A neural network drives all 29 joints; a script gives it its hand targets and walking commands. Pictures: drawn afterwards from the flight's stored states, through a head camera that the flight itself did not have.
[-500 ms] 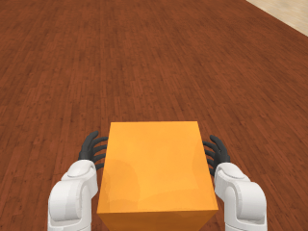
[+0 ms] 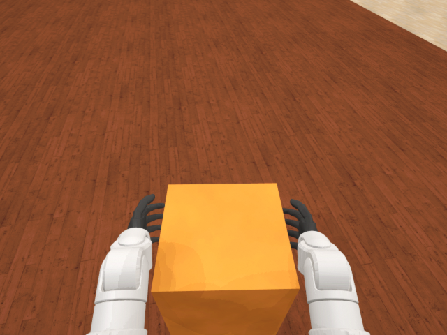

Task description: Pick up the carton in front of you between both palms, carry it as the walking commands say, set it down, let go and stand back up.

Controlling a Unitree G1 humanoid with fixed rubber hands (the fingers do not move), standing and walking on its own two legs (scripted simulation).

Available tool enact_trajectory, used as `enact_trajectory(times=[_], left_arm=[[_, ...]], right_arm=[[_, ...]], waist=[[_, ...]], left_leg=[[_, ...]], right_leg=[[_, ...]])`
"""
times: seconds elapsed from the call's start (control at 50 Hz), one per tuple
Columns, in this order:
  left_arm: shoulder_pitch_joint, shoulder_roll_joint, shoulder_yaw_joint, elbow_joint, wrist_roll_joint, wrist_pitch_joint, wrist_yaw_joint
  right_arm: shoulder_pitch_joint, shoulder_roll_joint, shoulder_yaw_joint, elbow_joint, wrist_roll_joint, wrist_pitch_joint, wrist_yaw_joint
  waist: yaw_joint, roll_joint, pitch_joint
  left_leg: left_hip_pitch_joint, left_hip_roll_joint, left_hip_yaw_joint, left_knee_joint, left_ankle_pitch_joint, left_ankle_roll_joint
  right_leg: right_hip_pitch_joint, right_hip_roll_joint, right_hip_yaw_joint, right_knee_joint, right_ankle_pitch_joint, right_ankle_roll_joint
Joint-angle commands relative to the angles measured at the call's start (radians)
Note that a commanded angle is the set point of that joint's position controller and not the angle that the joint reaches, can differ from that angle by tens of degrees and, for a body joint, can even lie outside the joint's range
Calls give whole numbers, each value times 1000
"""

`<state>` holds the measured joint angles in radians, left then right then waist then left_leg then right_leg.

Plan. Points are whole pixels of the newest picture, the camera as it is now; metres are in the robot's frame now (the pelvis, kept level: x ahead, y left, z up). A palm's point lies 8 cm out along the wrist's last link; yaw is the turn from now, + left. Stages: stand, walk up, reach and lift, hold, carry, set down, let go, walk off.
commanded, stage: carry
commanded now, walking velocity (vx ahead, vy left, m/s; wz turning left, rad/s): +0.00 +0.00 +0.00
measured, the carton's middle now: (223, 263) +0.27 +0.00 -0.04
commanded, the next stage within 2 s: none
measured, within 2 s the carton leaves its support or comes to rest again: neither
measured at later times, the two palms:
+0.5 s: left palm (145, 242) +0.26 +0.14 +0.05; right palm (315, 247) +0.25 -0.16 +0.04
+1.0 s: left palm (152, 246) +0.25 +0.12 +0.05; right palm (324, 252) +0.25 -0.17 +0.04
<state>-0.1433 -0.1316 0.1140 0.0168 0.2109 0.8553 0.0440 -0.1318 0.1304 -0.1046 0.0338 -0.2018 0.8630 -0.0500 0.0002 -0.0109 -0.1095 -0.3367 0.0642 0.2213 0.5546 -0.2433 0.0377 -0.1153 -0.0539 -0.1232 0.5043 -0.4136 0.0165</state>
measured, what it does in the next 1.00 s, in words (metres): stands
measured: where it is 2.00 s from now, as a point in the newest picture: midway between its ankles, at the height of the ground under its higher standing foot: outside the picture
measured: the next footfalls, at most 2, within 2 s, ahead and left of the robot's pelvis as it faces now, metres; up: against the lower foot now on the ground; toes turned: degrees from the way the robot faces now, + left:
none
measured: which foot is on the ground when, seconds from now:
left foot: down 0.00-1.00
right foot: down 0.00-1.00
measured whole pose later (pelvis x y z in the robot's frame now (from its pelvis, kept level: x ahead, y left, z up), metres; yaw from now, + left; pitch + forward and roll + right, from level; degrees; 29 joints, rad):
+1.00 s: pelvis -0.04 -0.02 +0.00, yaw +0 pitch +1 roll +0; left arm -0.23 -0.14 0.18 0.16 0.25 0.73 0.03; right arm -0.21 0.14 -0.16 0.18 -0.24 0.73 -0.04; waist 0.00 -0.01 -0.08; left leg -0.36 0.10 0.21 0.50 -0.15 0.01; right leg -0.17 -0.01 -0.13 0.53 -0.37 -0.03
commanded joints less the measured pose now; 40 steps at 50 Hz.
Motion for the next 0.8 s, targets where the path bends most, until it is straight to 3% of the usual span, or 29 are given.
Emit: enact_trajectory(times=[0.0,0.02,0.06,0.1,0.14,0.16,0.2,0.22,0.24,0.28,0.3,0.32,0.34,0.44,0.5,0.52,0.54,0.58,0.68,0.72,0.78], left_arm=[[-443,-764,-450,54,-194,-125,-202],[-465,-757,-438,98,-172,-151,-205],[-503,-800,-450,122,-179,-191,-219],[-523,-857,-457,155,-192,-216,-238],[-527,-883,-466,167,-194,-228,-248],[-539,-885,-492,137,-203,-232,-247],[-531,-902,-487,149,-198,-215,-252],[-523,-906,-505,135,-209,-208,-251],[-516,-922,-521,108,-218,-196,-252],[-495,-918,-523,106,-231,-171,-249],[-472,-915,-517,108,-220,-161,-245],[-471,-904,-514,74,-218,-161,-243],[-462,-904,-520,77,-218,-157,-243],[-460,-886,-478,114,-195,-150,-247],[-514,-901,-509,76,-222,-163,-251],[-500,-910,-508,90,-220,-159,-250],[-509,-906,-501,98,-219,-158,-251],[-498,-916,-495,119,-216,-153,-251],[-499,-929,-503,114,-225,-151,-254],[-505,-912,-484,121,-216,-154,-254],[-494,-917,-474,141,-202,-154,-257]], right_arm=[[-484,776,458,27,200,-137,206],[-521,772,431,72,190,-163,210],[-542,822,435,126,202,-207,230],[-578,852,464,120,196,-234,244],[-597,887,477,117,213,-248,252],[-599,897,486,121,220,-247,256],[-581,907,484,110,203,-233,256],[-590,922,516,84,231,-229,259],[-557,930,505,98,232,-209,258],[-539,919,532,42,234,-191,254],[-551,909,523,47,233,-185,254],[-540,919,531,47,242,-173,252],[-540,903,521,39,239,-172,251],[-547,897,490,51,219,-168,251],[-535,920,499,63,224,-173,252],[-580,919,513,47,241,-179,255],[-570,927,513,49,235,-174,255],[-562,910,492,65,220,-168,252],[-571,922,511,48,234,-170,259],[-550,920,474,86,225,-170,259],[-574,925,489,89,226,-172,259]], waist=[[0,-17,-183],[-2,27,-165],[-3,24,-177],[0,-16,-188],[2,8,-194],[0,35,-215],[-2,-5,-198],[-6,-7,-207],[-1,39,-200],[0,5,-228],[1,18,-214],[-2,-15,-234],[-2,1,-234],[-2,23,-192],[-1,-7,-214],[0,18,-212],[0,-23,-203],[0,20,-199],[1,-15,-202],[0,20,-206],[0,14,-187]], left_leg=[[208,106,-121,-53,333,-9],[193,102,-108,-54,335,-12],[208,105,-117,-74,313,-18],[200,116,-128,-88,271,-13],[213,111,-125,-92,249,-12],[225,110,-123,-98,240,-14],[216,114,-138,-106,247,-9],[221,120,-132,-101,220,-13],[212,115,-124,-109,231,-12],[215,116,-133,-105,273,-15],[212,114,-136,-103,297,-11],[213,126,-129,-78,322,-6],[212,125,-126,-69,321,-9],[202,124,-133,-96,283,-17],[200,113,-121,-74,288,-15],[202,104,-116,-83,287,-23],[207,119,-126,-87,293,-24],[210,114,-129,-93,276,-25],[193,113,-121,-86,287,-28],[208,107,-117,-88,266,-26],[192,108,-117,-92,218,-34]], right_leg=[[-73,-93,59,-70,390,-14],[-75,-97,60,-79,381,-13],[-78,-93,52,-73,312,-19],[-82,-91,63,-82,290,-19],[-92,-96,75,-90,276,-26],[-89,-92,83,-86,262,-32],[-108,-92,77,-91,225,-35],[-102,-91,81,-98,226,-32],[-110,-95,83,-92,250,-33],[-89,-92,73,-78,254,-31],[-93,-90,72,-72,275,-34],[-91,-84,73,-77,299,-27],[-87,-91,70,-70,346,-23],[-130,-96,85,-84,275,-34],[-107,-92,80,-82,327,-32],[-112,-95,83,-73,352,-38],[-116,-90,72,-78,328,-33],[-129,-93,86,-80,309,-37],[-106,-90,70,-81,320,-39],[-126,-89,83,-81,306,-34],[-127,-92,93,-97,306,-42]])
